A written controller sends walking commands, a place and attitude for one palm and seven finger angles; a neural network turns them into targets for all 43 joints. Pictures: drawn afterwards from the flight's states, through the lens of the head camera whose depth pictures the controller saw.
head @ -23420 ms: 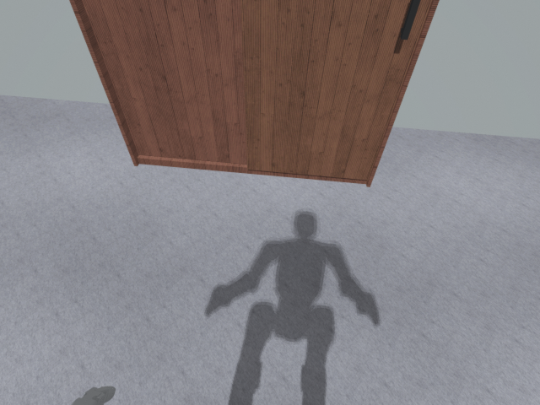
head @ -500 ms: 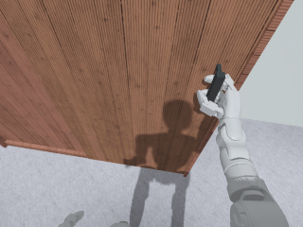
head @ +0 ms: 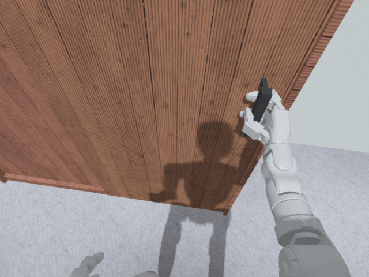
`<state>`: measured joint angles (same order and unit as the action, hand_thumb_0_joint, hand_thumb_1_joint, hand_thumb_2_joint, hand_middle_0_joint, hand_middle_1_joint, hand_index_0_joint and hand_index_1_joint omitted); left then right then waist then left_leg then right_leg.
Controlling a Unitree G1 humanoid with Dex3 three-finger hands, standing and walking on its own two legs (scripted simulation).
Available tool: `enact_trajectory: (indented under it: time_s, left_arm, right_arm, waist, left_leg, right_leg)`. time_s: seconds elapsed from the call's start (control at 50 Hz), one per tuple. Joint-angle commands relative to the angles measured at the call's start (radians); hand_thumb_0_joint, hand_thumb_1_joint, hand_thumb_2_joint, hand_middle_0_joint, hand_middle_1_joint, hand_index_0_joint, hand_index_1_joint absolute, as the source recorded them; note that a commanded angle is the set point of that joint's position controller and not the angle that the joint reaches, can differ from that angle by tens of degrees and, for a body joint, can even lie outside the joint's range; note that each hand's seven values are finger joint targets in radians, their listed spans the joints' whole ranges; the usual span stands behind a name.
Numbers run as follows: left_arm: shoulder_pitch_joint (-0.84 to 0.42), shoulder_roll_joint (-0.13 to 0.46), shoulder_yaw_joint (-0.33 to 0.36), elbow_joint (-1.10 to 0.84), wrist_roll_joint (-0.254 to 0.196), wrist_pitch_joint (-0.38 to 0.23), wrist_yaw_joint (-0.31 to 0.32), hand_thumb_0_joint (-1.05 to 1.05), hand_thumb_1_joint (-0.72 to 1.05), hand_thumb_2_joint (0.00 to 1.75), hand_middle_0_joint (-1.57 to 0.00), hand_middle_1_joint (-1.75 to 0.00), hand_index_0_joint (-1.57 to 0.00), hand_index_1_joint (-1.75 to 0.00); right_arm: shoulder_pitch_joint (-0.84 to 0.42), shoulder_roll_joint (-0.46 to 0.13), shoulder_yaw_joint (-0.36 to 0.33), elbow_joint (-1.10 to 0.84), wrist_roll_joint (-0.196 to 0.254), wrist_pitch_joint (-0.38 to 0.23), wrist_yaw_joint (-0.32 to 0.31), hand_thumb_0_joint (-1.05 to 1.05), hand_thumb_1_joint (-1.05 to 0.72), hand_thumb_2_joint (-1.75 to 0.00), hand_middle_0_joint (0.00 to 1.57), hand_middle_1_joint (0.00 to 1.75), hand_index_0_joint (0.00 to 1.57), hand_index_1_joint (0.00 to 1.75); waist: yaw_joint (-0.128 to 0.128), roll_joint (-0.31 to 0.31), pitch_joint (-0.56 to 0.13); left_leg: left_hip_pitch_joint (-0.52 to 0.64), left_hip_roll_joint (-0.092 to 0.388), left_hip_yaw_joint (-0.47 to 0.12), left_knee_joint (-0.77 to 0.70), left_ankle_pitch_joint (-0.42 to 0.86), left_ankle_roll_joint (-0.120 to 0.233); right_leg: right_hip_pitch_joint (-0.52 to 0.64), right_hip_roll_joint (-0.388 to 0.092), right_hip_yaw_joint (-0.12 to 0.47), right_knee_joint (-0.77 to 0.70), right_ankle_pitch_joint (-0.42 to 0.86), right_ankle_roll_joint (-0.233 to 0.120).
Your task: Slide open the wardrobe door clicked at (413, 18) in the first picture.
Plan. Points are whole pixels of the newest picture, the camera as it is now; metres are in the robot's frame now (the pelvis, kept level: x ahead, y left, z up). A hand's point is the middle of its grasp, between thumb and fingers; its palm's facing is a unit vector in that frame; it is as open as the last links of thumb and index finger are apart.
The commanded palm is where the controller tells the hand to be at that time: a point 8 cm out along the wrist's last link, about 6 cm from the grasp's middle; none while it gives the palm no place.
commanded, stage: grip the handle and tug to test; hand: right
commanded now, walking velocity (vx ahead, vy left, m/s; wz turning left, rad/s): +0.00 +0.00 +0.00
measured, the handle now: (255, 108) +0.48 -0.11 +0.10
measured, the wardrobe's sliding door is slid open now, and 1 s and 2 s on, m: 0.00 0.00 0.04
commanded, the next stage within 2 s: tug the door sideways, standing still in 0.32 s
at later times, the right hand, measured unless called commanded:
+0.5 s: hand (247, 124) +0.42 -0.09 +0.10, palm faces +0.01 +1.00 +0.01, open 5.9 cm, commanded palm +0.39 -0.13 +0.10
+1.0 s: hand (244, 123) +0.43 -0.08 +0.10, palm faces +0.07 +1.00 -0.01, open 5.8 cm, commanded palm +0.40 -0.07 +0.10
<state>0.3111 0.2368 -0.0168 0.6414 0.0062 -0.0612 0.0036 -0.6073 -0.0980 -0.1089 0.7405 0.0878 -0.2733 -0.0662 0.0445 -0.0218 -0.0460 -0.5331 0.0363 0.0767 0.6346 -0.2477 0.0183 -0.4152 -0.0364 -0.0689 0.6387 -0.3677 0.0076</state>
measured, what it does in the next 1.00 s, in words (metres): stands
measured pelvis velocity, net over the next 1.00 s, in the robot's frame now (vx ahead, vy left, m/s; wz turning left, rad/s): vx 0.02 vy -0.01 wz -0.05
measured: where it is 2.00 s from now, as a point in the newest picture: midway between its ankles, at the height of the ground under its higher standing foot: outside the picture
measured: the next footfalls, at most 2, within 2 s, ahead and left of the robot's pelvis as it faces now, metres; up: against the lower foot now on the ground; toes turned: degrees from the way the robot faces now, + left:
none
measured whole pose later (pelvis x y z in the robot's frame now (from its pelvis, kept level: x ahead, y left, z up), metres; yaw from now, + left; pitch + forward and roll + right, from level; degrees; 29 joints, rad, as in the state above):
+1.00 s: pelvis +0.02 -0.01 +0.00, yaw -3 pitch +9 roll +0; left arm 0.31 0.20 -0.01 0.64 0.03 -0.06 -0.04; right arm -0.57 0.00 0.07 0.59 0.08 -0.16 -0.22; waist -0.01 -0.04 -0.06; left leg -0.52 0.07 0.12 0.67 -0.30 0.00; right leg -0.44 -0.01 -0.02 0.69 -0.41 0.00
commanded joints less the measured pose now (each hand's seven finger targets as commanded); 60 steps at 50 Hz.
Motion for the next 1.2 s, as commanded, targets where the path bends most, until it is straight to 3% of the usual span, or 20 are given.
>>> enact_trajectory:
  time_s: [0.0, 0.08, 0.14, 0.18, 0.22, 0.32, 0.36, 0.4, 0.42, 0.48, 0.52, 0.62, 0.7, 0.74, 0.78, 0.82, 0.94, 1.18]
  left_arm:
    - [0.028, 0.117, 0.047, -0.114, -0.007, -0.044, 0.009, 0.0, 0.9, 0.9, -0.2, -0.3, -0.2, -0.3]
    - [0.016, 0.113, 0.045, -0.13, -0.01, -0.045, 0.004, 0.0, 0.9, 0.9, -0.2, -0.3, -0.2, -0.3]
    - [0.005, 0.112, 0.048, -0.149, -0.011, -0.045, 0.0, 0.0, 0.9, 0.9, -0.2, -0.3, -0.2, -0.3]
    - [-0.001, 0.108, 0.045, -0.158, -0.012, -0.045, -0.004, 0.0, 0.9, 0.9, -0.2, -0.3, -0.2, -0.3]
    - [0.0, 0.113, 0.049, -0.163, -0.012, -0.04, -0.004, 0.0, 0.9, 0.9, -0.2, -0.3, -0.2, -0.3]
    - [-0.014, 0.098, 0.051, -0.186, -0.016, -0.03, -0.014, 0.0, 0.9, 0.9, -0.2, -0.3, -0.2, -0.3]
    - [-0.013, 0.102, 0.056, -0.192, -0.014, -0.024, -0.016, 0.0, 0.9, 0.9, -0.2, -0.3, -0.2, -0.3]
    - [-0.017, 0.093, 0.057, -0.2, -0.016, -0.02, -0.02, 0.0, 0.9, 0.9, -0.2, -0.3, -0.2, -0.3]
    - [-0.022, 0.09, 0.055, -0.2, -0.016, -0.019, -0.021, 0.0, 0.9, 0.9, -0.2, -0.3, -0.2, -0.3]
    - [0.013, 0.095, 0.064, -0.166, -0.008, -0.016, -0.012, 0.0, 0.9, 0.9, -0.2, -0.3, -0.2, -0.3]
    - [0.026, 0.092, 0.065, -0.138, -0.002, -0.013, -0.006, 0.0, 0.9, 0.9, -0.2, -0.3, -0.2, -0.3]
    - [0.042, 0.083, 0.067, -0.111, 0.008, -0.013, -0.008, 0.0, 0.9, 0.9, -0.2, -0.3, -0.2, -0.3]
    - [0.036, 0.084, 0.062, -0.109, 0.011, -0.014, -0.012, 0.0, 0.9, 0.9, -0.2, -0.3, -0.2, -0.3]
    - [0.03, 0.082, 0.059, -0.111, 0.011, -0.017, -0.014, 0.0, 0.9, 0.9, -0.2, -0.3, -0.2, -0.3]
    - [0.028, 0.083, 0.059, -0.11, 0.01, -0.019, -0.016, 0.0, 0.9, 0.9, -0.2, -0.3, -0.2, -0.3]
    - [0.025, 0.08, 0.056, -0.11, 0.01, -0.026, -0.02, 0.0, 0.9, 0.9, -0.2, -0.3, -0.2, -0.3]
    - [0.037, 0.077, 0.057, -0.097, 0.013, -0.048, -0.033, 0.0, 0.9, 0.9, -0.2, -0.3, -0.2, -0.3]
    - [0.045, 0.084, 0.051, -0.08, 0.015, -0.079, -0.036, 0.0, 0.9, 0.9, -0.2, -0.3, -0.2, -0.3]
  right_arm:
    - [-0.349, -0.13, -0.031, -0.223, 0.006, -0.057, 0.009, 0.0, -0.9, -0.9, 0.45, 1.4, 0.45, 1.4]
    - [-0.28, -0.111, -0.02, -0.256, 0.014, -0.05, 0.02, 0.0, -0.9, -0.9, 0.45, 1.4, 0.45, 1.4]
    - [-0.198, -0.128, -0.04, -0.332, 0.021, -0.049, 0.027, 0.0, -0.9, -0.9, 0.45, 1.4, 0.45, 1.4]
    - [-0.146, -0.1, -0.022, -0.343, 0.025, -0.038, 0.029, 0.0, -0.9, -0.9, 0.45, 1.4, 0.45, 1.4]
    - [-0.093, -0.138, -0.061, -0.37, 0.03, -0.028, 0.026, 0.0, -0.9, -0.9, 0.45, 1.4, 0.45, 1.4]
    - [0.018, -0.092, -0.013, -0.511, 0.025, 0.001, 0.03, 0.0, -0.9, -0.9, 0.45, 1.4, 0.45, 1.4]
    - [0.062, -0.106, -0.023, -0.554, 0.026, 0.014, 0.026, 0.0, -0.9, -0.9, 0.45, 1.4, 0.45, 1.4]
    - [0.109, -0.087, -0.005, -0.617, 0.024, 0.028, 0.024, 0.0, -0.9, -0.9, 0.45, 1.4, 0.45, 1.4]
    - [0.047, -0.013, 0.079, -0.651, 0.018, 0.035, 0.022, 0.0, -0.9, -0.9, 0.45, 1.4, 0.45, 1.4]
    - [-0.101, 0.014, 0.114, -0.609, 0.005, 0.066, -0.013, 0.0, -0.9, -0.9, 0.45, 1.4, 0.45, 1.4]
    - [-0.227, 0.045, 0.156, -0.586, -0.018, 0.076, -0.035, 0.0, -0.9, -0.9, 0.45, 1.4, 0.45, 1.4]
    - [-0.254, 0.129, 0.241, -0.536, -0.047, 0.079, -0.054, 0.0, -0.9, -0.9, 0.45, 1.4, 0.45, 1.4]
    - [-0.292, 0.186, 0.298, -0.486, -0.048, 0.074, -0.048, 0.0, -0.9, -0.9, 0.45, 1.4, 0.45, 1.4]
    - [-0.323, 0.207, 0.318, -0.475, -0.05, 0.069, -0.047, 0.0, -0.9, -0.9, 0.45, 1.4, 0.45, 1.4]
    - [-0.339, 0.23, 0.34, -0.448, -0.05, 0.067, -0.048, 0.0, -0.9, -0.9, 0.45, 1.4, 0.45, 1.4]
    - [-0.375, 0.251, 0.36, -0.445, -0.054, 0.059, -0.05, 0.0, -0.9, -0.9, 0.45, 1.4, 0.45, 1.4]
    - [-0.454, 0.313, 0.415, -0.402, -0.053, 0.039, -0.063, 0.0, -0.9, -0.9, 0.45, 1.4, 0.45, 1.4]
    - [-0.542, 0.31, 0.395, -0.3, -0.046, 0.007, -0.088, 0.0, -0.9, -0.9, 0.45, 1.4, 0.45, 1.4]
  waist:
    - [-0.007, 0.089, -0.355]
    - [-0.019, 0.072, -0.347]
    - [-0.044, 0.08, -0.382]
    - [-0.049, 0.064, -0.356]
    - [-0.061, 0.114, -0.363]
    - [-0.074, 0.053, -0.38]
    - [-0.079, 0.089, -0.391]
    - [-0.083, 0.071, -0.4]
    - [-0.051, 0.039, -0.389]
    - [-0.003, 0.072, -0.356]
    - [0.029, 0.038, -0.356]
    - [0.038, 0.019, -0.392]
    - [0.045, 0.059, -0.361]
    - [0.043, 0.034, -0.367]
    - [0.052, 0.061, -0.352]
    - [0.052, 0.022, -0.36]
    - [0.072, 0.042, -0.369]
    - [0.07, 0.044, -0.355]
  left_leg:
    - [0.345, -0.033, -0.048, -0.041, 0.301, -0.003]
    - [0.358, -0.032, -0.048, -0.043, 0.323, 0.0]
    - [0.41, -0.03, -0.054, -0.038, 0.374, 0.002]
    - [0.403, -0.031, -0.046, -0.037, 0.39, 0.006]
    - [0.432, -0.031, -0.052, -0.041, 0.412, 0.002]
    - [0.46, -0.028, -0.049, -0.037, 0.52, 0.01]
    - [0.486, -0.027, -0.05, -0.037, 0.562, 0.012]
    - [0.498, -0.025, -0.05, -0.033, 0.605, 0.012]
    - [0.46, -0.028, -0.042, -0.039, 0.597, 0.008]
    - [0.383, -0.038, -0.029, -0.045, 0.564, -0.001]
    - [0.334, -0.038, -0.024, -0.038, 0.542, -0.002]
    - [0.281, -0.035, -0.008, -0.011, 0.516, 0.0]
    - [0.242, -0.037, 0.001, -0.004, 0.456, 0.0]
    - [0.222, -0.037, 0.003, 0.003, 0.425, 0.002]
    - [0.204, -0.04, 0.006, 0.005, 0.395, 0.001]
    - [0.181, -0.04, 0.008, 0.013, 0.362, 0.004]
    - [0.127, -0.046, 0.016, 0.03, 0.323, 0.004]
    - [0.116, -0.048, 0.013, 0.026, 0.236, 0.01]
  right_leg:
    - [-0.014, 0.046, 0.019, -0.084, 0.244, -0.023]
    - [-0.008, 0.044, 0.014, -0.089, 0.263, -0.022]
    - [-0.01, 0.044, 0.003, -0.092, 0.298, -0.023]
    - [0.001, 0.04, 0.005, -0.098, 0.323, -0.021]
    - [-0.012, 0.038, -0.001, -0.098, 0.33, -0.023]
    - [0.036, 0.035, -0.012, -0.1, 0.437, -0.02]
    - [0.038, 0.032, -0.011, -0.098, 0.477, -0.021]
    - [0.055, 0.031, -0.014, -0.1, 0.514, -0.02]
    - [0.094, 0.03, -0.01, -0.096, 0.534, -0.018]
    - [0.131, 0.019, 0.009, -0.075, 0.545, -0.015]
    - [0.152, 0.021, 0.017, -0.06, 0.54, -0.012]
    - [0.195, 0.016, 0.047, -0.03, 0.62, -0.005]
    - [0.181, 0.015, 0.066, -0.025, 0.585, -0.006]
    - [0.185, 0.016, 0.073, -0.021, 0.576, -0.003]
    - [0.174, 0.013, 0.079, -0.018, 0.546, -0.005]
    - [0.18, 0.015, 0.087, -0.016, 0.528, 0.0]
    - [0.186, 0.01, 0.107, 0.002, 0.52, 0.003]
    - [0.12, 0.028, 0.104, -0.014, 0.345, 0.001]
